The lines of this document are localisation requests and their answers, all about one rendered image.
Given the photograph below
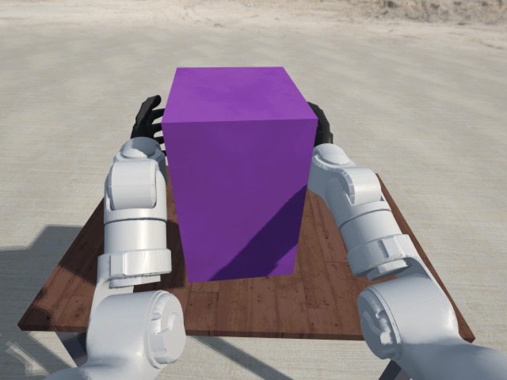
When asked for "robot left hand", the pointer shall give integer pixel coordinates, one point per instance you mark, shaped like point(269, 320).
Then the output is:
point(143, 126)

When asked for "robot left upper arm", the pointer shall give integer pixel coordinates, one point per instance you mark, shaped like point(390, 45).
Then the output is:
point(131, 337)

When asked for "robot right upper arm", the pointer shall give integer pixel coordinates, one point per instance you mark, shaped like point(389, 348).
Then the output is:
point(409, 321)

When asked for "robot left forearm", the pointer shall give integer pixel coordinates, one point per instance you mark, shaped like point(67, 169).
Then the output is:
point(135, 221)

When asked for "table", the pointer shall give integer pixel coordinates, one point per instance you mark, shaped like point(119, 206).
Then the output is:
point(317, 302)

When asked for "robot right hand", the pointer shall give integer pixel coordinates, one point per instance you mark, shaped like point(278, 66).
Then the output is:
point(323, 134)

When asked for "carton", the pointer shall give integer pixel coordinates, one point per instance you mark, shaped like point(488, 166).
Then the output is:
point(239, 143)

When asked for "robot right forearm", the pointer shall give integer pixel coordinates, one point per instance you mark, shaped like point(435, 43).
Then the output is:
point(376, 246)

